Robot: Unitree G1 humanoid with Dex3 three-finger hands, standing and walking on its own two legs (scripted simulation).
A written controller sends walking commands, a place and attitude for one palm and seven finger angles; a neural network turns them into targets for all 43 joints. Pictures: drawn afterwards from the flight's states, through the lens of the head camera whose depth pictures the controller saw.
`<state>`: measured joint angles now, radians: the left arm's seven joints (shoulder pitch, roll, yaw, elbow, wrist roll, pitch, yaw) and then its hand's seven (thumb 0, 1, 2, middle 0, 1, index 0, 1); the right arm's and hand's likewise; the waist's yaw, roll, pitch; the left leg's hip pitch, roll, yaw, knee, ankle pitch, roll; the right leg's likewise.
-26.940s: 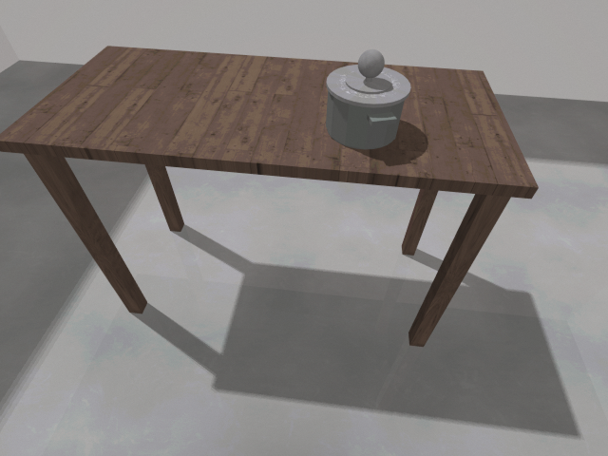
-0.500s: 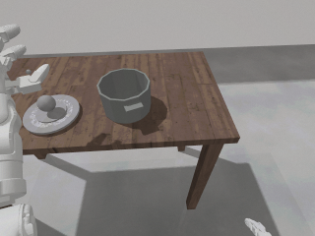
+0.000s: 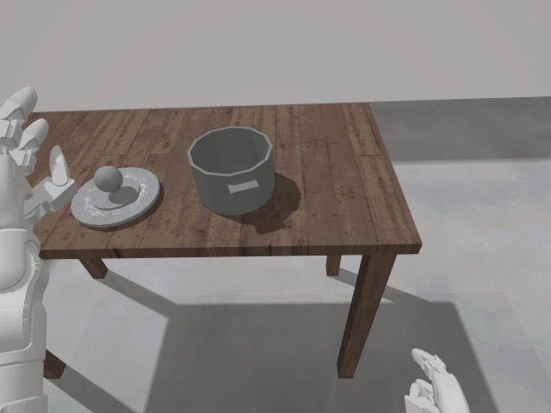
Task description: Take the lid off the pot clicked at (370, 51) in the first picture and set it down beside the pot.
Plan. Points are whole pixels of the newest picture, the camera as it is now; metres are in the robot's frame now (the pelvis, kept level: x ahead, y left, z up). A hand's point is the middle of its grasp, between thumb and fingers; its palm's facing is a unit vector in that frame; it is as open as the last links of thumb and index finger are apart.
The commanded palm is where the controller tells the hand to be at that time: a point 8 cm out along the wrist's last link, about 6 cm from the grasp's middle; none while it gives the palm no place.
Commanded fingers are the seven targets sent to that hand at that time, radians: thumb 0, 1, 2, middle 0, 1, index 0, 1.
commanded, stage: draw the hand back to the body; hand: left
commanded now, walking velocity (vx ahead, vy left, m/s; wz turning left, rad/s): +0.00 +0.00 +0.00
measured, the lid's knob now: (108, 179) +0.50 +0.40 +0.06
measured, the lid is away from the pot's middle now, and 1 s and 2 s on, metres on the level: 0.25 0.25 0.25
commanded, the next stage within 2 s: step back with the hand held close in 0.78 s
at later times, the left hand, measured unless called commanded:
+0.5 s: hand (24, 265) +0.19 +0.26 +0.22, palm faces +0.44 -0.84 -0.31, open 7.4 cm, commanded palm +0.13 +0.30 +0.22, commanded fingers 0.00 0.90 0.90 -0.20 -0.30 -0.20 -0.30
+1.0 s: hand out of the picture +0.15 +0.28 +0.22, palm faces +0.46 -0.80 -0.39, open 7.4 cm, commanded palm +0.10 +0.32 +0.22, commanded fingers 0.00 0.90 0.90 -0.20 -0.30 -0.20 -0.30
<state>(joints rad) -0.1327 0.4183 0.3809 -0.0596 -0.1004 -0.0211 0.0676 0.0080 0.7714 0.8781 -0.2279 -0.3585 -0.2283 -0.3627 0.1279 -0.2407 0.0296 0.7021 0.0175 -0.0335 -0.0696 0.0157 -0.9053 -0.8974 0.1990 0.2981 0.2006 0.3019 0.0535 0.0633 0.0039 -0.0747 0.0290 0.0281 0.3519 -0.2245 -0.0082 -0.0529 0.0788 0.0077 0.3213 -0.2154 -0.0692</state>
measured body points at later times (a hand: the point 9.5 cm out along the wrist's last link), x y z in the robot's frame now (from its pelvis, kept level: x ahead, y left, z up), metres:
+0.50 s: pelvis -0.02 +0.02 +0.00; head -0.06 -0.01 +0.45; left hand +0.16 +0.30 +0.24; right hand +0.17 -0.20 -0.08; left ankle -0.02 +0.13 -0.75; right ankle -0.02 -0.07 -0.75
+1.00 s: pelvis -0.03 +0.04 +0.00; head -0.06 +0.03 +0.45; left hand +0.12 +0.32 +0.24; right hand +0.17 -0.17 -0.08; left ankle -0.02 +0.13 -0.75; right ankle -0.02 -0.07 -0.75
